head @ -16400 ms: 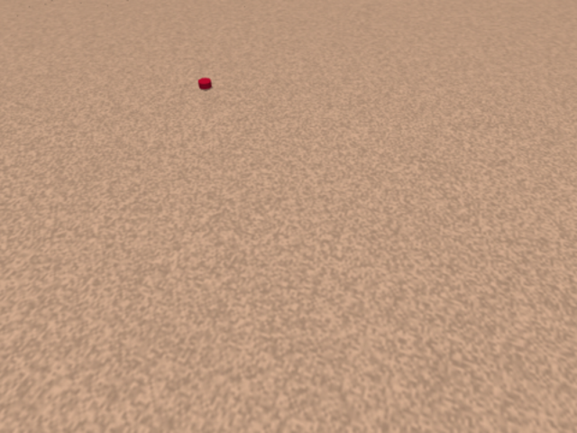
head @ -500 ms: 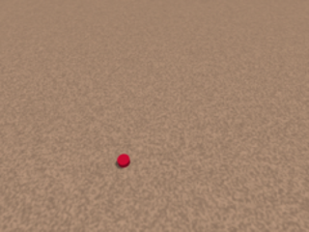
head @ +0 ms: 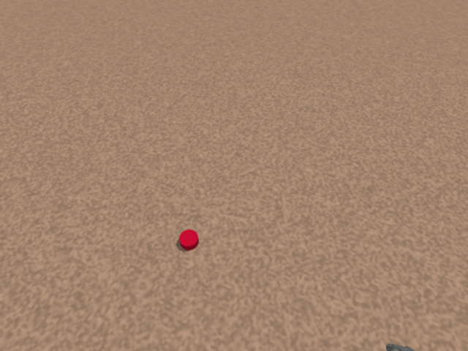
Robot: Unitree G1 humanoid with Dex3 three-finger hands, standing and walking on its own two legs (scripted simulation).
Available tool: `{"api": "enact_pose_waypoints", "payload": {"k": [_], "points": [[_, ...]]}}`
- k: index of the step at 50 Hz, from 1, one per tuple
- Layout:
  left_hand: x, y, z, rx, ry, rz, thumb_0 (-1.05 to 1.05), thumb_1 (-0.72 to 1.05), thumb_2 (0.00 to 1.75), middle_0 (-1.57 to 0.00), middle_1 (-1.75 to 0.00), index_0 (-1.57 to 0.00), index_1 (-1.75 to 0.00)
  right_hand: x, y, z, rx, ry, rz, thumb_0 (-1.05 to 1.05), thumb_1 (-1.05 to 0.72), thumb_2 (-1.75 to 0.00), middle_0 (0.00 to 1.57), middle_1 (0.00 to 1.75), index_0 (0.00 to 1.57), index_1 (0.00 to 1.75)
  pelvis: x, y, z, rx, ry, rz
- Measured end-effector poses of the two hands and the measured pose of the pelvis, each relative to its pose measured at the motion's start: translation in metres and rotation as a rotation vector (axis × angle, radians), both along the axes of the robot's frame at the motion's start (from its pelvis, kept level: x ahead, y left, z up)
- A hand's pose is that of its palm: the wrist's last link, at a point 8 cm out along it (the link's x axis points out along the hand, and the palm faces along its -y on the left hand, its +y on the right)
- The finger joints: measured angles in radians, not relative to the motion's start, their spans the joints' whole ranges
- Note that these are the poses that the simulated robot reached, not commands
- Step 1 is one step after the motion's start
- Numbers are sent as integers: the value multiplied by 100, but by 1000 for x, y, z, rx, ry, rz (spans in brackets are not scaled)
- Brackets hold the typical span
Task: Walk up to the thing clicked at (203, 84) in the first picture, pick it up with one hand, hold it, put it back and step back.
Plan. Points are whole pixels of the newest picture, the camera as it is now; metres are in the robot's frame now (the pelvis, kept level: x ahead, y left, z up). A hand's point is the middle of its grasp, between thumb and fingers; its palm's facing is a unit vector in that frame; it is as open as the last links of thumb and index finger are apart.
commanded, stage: stand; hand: left
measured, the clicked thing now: (189, 239) +0.71 +0.24 -0.76
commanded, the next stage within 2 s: walk up in 0.94 s
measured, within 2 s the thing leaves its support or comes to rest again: neither
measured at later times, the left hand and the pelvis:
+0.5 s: hand out of the picture +0.05 +0.24 -0.15, palm faces -0.04 -0.94 -0.35, open 7.4 cm; pelvis -0.03 -0.01 +0.01, yaw -1 degrees
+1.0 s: hand out of the picture +0.05 +0.25 -0.15, palm faces -0.03 -0.94 -0.34, open 7.4 cm; pelvis -0.02 -0.01 +0.01, yaw -1 degrees
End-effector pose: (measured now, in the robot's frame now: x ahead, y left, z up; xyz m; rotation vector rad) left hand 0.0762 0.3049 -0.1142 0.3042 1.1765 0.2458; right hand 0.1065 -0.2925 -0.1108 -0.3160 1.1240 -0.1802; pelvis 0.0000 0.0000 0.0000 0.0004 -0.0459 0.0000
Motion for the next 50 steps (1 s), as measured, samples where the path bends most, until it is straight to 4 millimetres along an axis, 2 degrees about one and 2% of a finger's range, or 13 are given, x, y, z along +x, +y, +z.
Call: {"api": "enact_pose_waypoints", "payload": {"k": [5,10,25,32,41,50], "points": [[-7,-7,2,-8,31,-10,1,91,90,-20,-30,-20,-30,-3,-1,2,7,-1,-3,1,-90,-90,21,30,20,30,-5,-2,4,1,-4,-6],[-14,-13,4,-12,39,-25,1,90,90,-20,-30,-20,-30,-14,-4,2,11,6,-15,1,-90,-90,21,30,20,30,-13,-5,6,1,-9,-10],[-34,-18,5,-11,60,-48,1,90,89,-20,-30,-20,-30,-75,-18,-3,9,108,-56,1,-90,-90,21,30,20,30,-29,-11,8,-1,-8,-17],[-38,-18,4,-10,67,-53,1,90,90,-20,-30,-20,-30,-94,-20,-5,5,143,-71,1,-90,-90,21,30,20,30,-32,-11,8,-1,-5,-18],[-38,-17,3,-13,69,-62,1,90,90,-20,-30,-20,-30,-98,-19,-5,3,147,-71,1,-90,-90,21,30,20,30,-33,-10,7,-1,1,-21],[-34,-13,5,-23,45,-50,1,90,89,-20,-30,-20,-30,-87,-17,-2,13,119,-55,1,-90,-90,21,30,20,30,-25,-9,7,-1,7,-17]]}}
